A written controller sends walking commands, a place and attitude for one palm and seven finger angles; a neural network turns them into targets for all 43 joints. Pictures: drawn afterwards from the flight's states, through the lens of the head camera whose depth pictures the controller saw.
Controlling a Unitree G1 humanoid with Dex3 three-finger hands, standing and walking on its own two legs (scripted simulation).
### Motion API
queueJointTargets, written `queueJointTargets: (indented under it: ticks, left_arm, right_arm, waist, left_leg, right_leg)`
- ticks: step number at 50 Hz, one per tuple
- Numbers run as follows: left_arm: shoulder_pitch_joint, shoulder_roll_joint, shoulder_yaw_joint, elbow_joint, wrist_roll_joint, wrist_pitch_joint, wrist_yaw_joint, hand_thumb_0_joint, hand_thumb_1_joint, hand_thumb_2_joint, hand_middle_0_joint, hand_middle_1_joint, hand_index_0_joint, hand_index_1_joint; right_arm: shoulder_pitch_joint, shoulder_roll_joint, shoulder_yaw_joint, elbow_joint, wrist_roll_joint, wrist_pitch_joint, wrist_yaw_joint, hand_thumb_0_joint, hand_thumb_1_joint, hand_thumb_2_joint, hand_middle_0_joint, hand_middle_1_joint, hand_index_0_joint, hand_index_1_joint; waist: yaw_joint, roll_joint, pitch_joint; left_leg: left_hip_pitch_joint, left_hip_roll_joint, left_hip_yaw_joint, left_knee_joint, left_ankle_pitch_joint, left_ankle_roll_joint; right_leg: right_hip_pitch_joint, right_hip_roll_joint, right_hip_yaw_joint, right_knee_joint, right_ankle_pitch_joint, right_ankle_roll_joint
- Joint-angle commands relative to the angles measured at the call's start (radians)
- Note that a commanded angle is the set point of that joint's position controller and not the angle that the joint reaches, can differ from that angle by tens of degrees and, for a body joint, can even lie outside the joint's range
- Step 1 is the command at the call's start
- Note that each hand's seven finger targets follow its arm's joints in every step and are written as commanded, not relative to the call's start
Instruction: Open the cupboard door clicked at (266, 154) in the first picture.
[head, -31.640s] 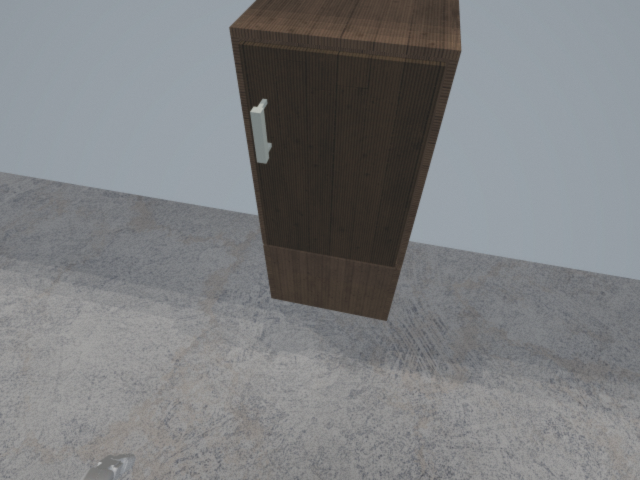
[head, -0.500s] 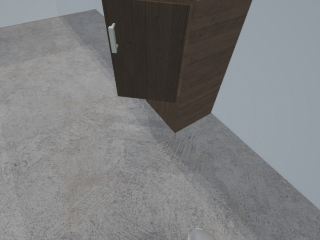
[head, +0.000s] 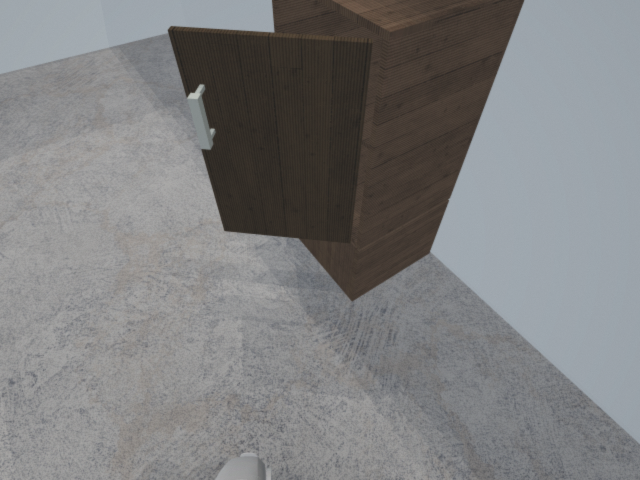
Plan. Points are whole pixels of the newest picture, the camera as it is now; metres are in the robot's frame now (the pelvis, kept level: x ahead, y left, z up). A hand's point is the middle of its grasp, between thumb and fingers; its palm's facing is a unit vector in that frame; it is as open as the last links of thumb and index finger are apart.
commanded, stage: take the last steps up to it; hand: left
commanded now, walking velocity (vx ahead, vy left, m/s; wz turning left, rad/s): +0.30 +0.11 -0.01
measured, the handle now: (204, 117) +0.80 +0.31 -0.02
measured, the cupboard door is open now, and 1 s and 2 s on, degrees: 49 49 49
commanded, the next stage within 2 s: come to a stop and stand still in 0.42 s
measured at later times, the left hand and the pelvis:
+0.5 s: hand (162, 410) +0.24 +0.27 -0.17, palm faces +0.01 -0.98 -0.19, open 7.3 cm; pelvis +0.18 +0.08 -0.01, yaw -2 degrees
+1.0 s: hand (171, 370) +0.31 +0.28 -0.19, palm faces +0.00 -0.98 -0.19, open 7.3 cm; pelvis +0.22 +0.09 -0.01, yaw -2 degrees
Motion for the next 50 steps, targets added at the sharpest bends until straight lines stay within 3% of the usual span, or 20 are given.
queueJointTargets:
  ticks: [1, 5, 7, 8, 9, 10, 11, 13, 16, 26, 28, 30, 31, 36, 39, 41, 42, 43, 46, 50]
  left_arm:
    - [0.102, 0.121, 0.016, 0.002, 0.003, -0.015, -0.006, 0.0, 0.9, 0.9, -0.2, -0.3, -0.2, -0.3]
    - [0.13, 0.141, 0.017, 0.025, 0.008, -0.007, -0.002, 0.0, 0.9, 0.9, -0.2, -0.3, -0.2, -0.3]
    - [0.11, 0.138, 0.018, 0.028, 0.004, 0.001, 0.0, 0.0, 0.9, 0.9, -0.2, -0.3, -0.2, -0.3]
    - [0.112, 0.116, 0.011, 0.022, 0.003, 0.004, -0.004, 0.0, 0.9, 0.9, -0.2, -0.3, -0.2, -0.3]
    - [0.125, 0.064, 0.001, -0.001, -0.003, 0.007, -0.008, 0.0, 0.9, 0.9, -0.2, -0.3, -0.2, -0.3]
    - [0.078, 0.052, -0.01, -0.039, -0.003, 0.003, -0.006, 0.0, 0.9, 0.9, -0.2, -0.3, -0.2, -0.3]
    - [0.023, 0.053, -0.009, -0.057, 0.0, 0.005, -0.002, 0.0, 0.9, 0.9, -0.2, -0.3, -0.2, -0.3]
    - [0.018, 0.05, -0.009, -0.034, 0.005, 0.019, -0.005, 0.0, 0.9, 0.9, -0.2, -0.3, -0.2, -0.3]
    - [0.073, 0.023, -0.009, -0.016, 0.008, 0.041, -0.014, 0.0, 0.9, 0.9, -0.2, -0.3, -0.2, -0.3]
    - [-0.028, 0.029, -0.017, -0.067, 0.008, 0.048, -0.012, 0.0, 0.9, 0.9, -0.2, -0.3, -0.2, -0.3]
    - [0.044, 0.063, -0.016, -0.037, 0.008, 0.036, -0.002, 0.0, 0.9, 0.9, -0.2, -0.3, -0.2, -0.3]
    - [0.112, 0.18, -0.008, -0.006, -0.002, 0.022, 0.017, 0.0, 0.9, 0.9, -0.2, -0.3, -0.2, -0.3]
    - [0.085, 0.196, -0.018, -0.015, -0.005, 0.029, 0.02, 0.0, 0.9, 0.9, -0.2, -0.3, -0.2, -0.3]
    - [-0.025, 0.175, -0.005, -0.035, -0.009, 0.052, 0.047, 0.0, 0.9, 0.9, -0.2, -0.3, -0.2, -0.3]
    - [-0.063, 0.178, 0.006, -0.045, -0.015, 0.07, 0.047, 0.0, 0.9, 0.9, -0.2, -0.3, -0.2, -0.3]
    - [-0.084, 0.128, -0.002, -0.08, -0.021, 0.085, 0.036, 0.0, 0.9, 0.9, -0.2, -0.3, -0.2, -0.3]
    - [-0.106, 0.096, -0.007, -0.092, -0.017, 0.098, 0.038, 0.0, 0.9, 0.9, -0.2, -0.3, -0.2, -0.3]
    - [-0.116, 0.091, -0.007, -0.096, -0.011, 0.113, 0.04, 0.0, 0.9, 0.9, -0.2, -0.3, -0.2, -0.3]
    - [-0.104, 0.07, 0.001, -0.09, -0.009, 0.126, 0.034, 0.0, 0.9, 0.9, -0.2, -0.3, -0.2, -0.3]
    - [-0.077, 0.057, -0.01, -0.091, -0.01, 0.112, 0.026, 0.0, 0.9, 0.9, -0.2, -0.3, -0.2, -0.3]
  right_arm:
    - [-0.049, -0.019, 0.002, -0.079, 0.004, -0.02, 0.015, 0.0, -0.9, -0.9, 0.2, 0.3, 0.2, 0.3]
    - [-0.126, -0.04, 0.004, -0.111, 0.007, -0.037, 0.02, 0.0, -0.9, -0.9, 0.2, 0.3, 0.2, 0.3]
    - [-0.04, -0.069, 0.0, -0.083, 0.006, -0.047, 0.01, 0.0, -0.9, -0.9, 0.2, 0.3, 0.2, 0.3]
    - [0.06, -0.121, -0.012, -0.051, 0.004, -0.053, 0.0, 0.0, -0.9, -0.9, 0.2, 0.3, 0.2, 0.3]
    - [0.193, -0.219, -0.035, -0.025, -0.01, -0.058, -0.014, 0.0, -0.9, -0.9, 0.2, 0.3, 0.2, 0.3]
    - [0.279, -0.259, -0.039, -0.012, -0.005, -0.046, -0.028, 0.0, -0.9, -0.9, 0.2, 0.3, 0.2, 0.3]
    - [0.251, -0.248, -0.033, -0.021, -0.002, -0.039, -0.036, 0.0, -0.9, -0.9, 0.2, 0.3, 0.2, 0.3]
    - [0.096, -0.155, -0.003, -0.058, 0.005, -0.049, -0.038, 0.0, -0.9, -0.9, 0.2, 0.3, 0.2, 0.3]
    - [0.048, -0.112, 0.016, -0.06, 0.007, -0.065, -0.044, 0.0, -0.9, -0.9, 0.2, 0.3, 0.2, 0.3]
    - [0.072, -0.125, 0.01, -0.017, 0.001, -0.048, -0.043, 0.0, -0.9, -0.9, 0.2, 0.3, 0.2, 0.3]
    - [0.056, -0.096, 0.024, -0.011, 0.012, -0.043, -0.047, 0.0, -0.9, -0.9, 0.2, 0.3, 0.2, 0.3]
    - [0.101, -0.069, 0.03, -0.019, 0.03, -0.029, -0.047, 0.0, -0.9, -0.9, 0.2, 0.3, 0.2, 0.3]
    - [0.115, -0.067, 0.028, -0.006, 0.035, -0.013, -0.049, 0.0, -0.9, -0.9, 0.2, 0.3, 0.2, 0.3]
    - [0.118, -0.061, 0.019, 0.023, 0.036, 0.03, -0.054, 0.0, -0.9, -0.9, 0.2, 0.3, 0.2, 0.3]
    - [0.122, -0.066, 0.011, 0.029, 0.027, 0.034, -0.053, 0.0, -0.9, -0.9, 0.2, 0.3, 0.2, 0.3]
    - [0.113, -0.134, -0.003, 0.002, 0.014, 0.032, -0.057, 0.0, -0.9, -0.9, 0.2, 0.3, 0.2, 0.3]
    - [0.085, -0.161, -0.01, -0.016, 0.01, 0.033, -0.055, 0.0, -0.9, -0.9, 0.2, 0.3, 0.2, 0.3]
    - [0.051, -0.149, -0.008, -0.027, 0.006, 0.03, -0.059, 0.0, -0.9, -0.9, 0.2, 0.3, 0.2, 0.3]
    - [0.014, -0.143, -0.002, -0.051, -0.002, 0.022, -0.076, 0.0, -0.9, -0.9, 0.2, 0.3, 0.2, 0.3]
    - [0.013, -0.169, -0.016, -0.059, 0.001, 0.017, -0.071, 0.0, -0.9, -0.9, 0.2, 0.3, 0.2, 0.3]
  waist:
    - [0.042, -0.132, 0.015]
    - [0.05, -0.151, 0.027]
    - [-0.004, -0.115, 0.003]
    - [-0.048, 0.004, -0.043]
    - [-0.097, 0.229, -0.134]
    - [-0.122, 0.277, -0.173]
    - [-0.112, 0.158, -0.098]
    - [-0.043, 0.117, -0.028]
    - [0.004, 0.121, -0.005]
    - [0.013, 0.075, -0.012]
    - [0.051, -0.022, -0.026]
    - [0.034, -0.19, -0.122]
    - [0.022, -0.154, -0.124]
    - [0.006, -0.185, -0.154]
    - [-0.009, -0.088, -0.141]
    - [-0.005, 0.123, -0.135]
    - [-0.006, 0.219, -0.074]
    - [-0.005, 0.215, -0.023]
    - [0.004, 0.124, 0.028]
    - [-0.017, 0.15, -0.098]
  left_leg:
    - [-0.014, -0.018, 0.032, -0.144, 0.029, -0.008]
    - [0.078, -0.052, 0.056, -0.277, -0.009, 0.01]
    - [0.296, -0.089, 0.091, -0.4, 0.029, 0.024]
    - [0.493, -0.056, 0.049, -0.421, 0.007, 0.048]
    - [0.677, 0.169, -0.228, -0.451, 0.011, 0.135]
    - [0.714, 0.3, -0.402, -0.552, 0.077, 0.23]
    - [0.648, 0.323, -0.381, -0.558, 0.122, 0.269]
    - [0.416, 0.253, -0.285, -0.605, 0.054, 0.239]
    - [0.35, 0.178, -0.131, -0.64, 0.185, 0.201]
    - [0.346, 0.147, -0.041, -0.547, 0.258, 0.2]
    - [0.283, 0.063, 0.012, -0.388, 0.311, 0.113]
    - [0.152, -0.073, 0.064, -0.224, -0.125, 0.003]
    - [0.216, -0.076, 0.035, -0.166, -0.344, -0.002]
    - [0.187, -0.076, 0.021, -0.23, -0.246, -0.017]
    - [0.285, -0.064, 0.038, -0.379, 0.016, -0.017]
    - [0.388, 0.112, -0.118, -0.425, 0.543, 0.069]
    - [0.316, 0.198, -0.161, -0.491, 0.633, 0.149]
    - [0.304, 0.22, -0.181, -0.518, 0.639, 0.204]
    - [0.289, 0.219, -0.17, -0.481, 0.638, 0.244]
    - [0.434, 0.182, -0.143, -0.453, 0.597, 0.22]
  right_leg:
    - [0.047, -0.274, 0.189, -0.175, 0.04, -0.104]
    - [0.064, -0.293, 0.186, -0.095, 0.134, -0.084]
    - [-0.027, -0.244, 0.134, 0.026, 0.16, -0.047]
    - [-0.15, -0.191, 0.096, 0.205, 0.134, -0.024]
    - [-0.341, -0.073, -0.007, 0.467, -0.131, 0.024]
    - [-0.451, -0.01, 0.019, 0.734, -0.391, 0.035]
    - [-0.515, -0.055, 0.088, 0.859, -0.374, 0.02]
    - [-0.483, -0.11, 0.131, 0.895, -0.248, 0.023]
    - [-0.414, -0.11, 0.122, 0.814, -0.134, 0.039]
    - [-0.159, -0.041, 0.052, 0.3, -0.059, 0.037]
    - [0.028, -0.057, 0.099, 0.112, 0.196, 0.031]
    - [0.208, -0.348, 0.366, 0.087, 0.823, -0.118]
    - [0.128, -0.399, 0.345, 0.063, 0.876, -0.178]
    - [0.191, -0.307, 0.242, 0.168, 1.056, -0.144]
    - [0.101, -0.268, 0.213, 0.218, 0.853, -0.093]
    - [-0.081, -0.123, 0.102, 0.287, 0.359, 0.02]
    - [-0.112, -0.038, 0.065, 0.396, -0.085, 0.048]
    - [-0.176, -0.003, 0.109, 0.534, -0.335, 0.047]
    - [-0.244, -0.008, 0.178, 0.641, -0.353, 0.045]
    - [-0.189, -0.001, 0.131, 0.446, -0.285, 0.055]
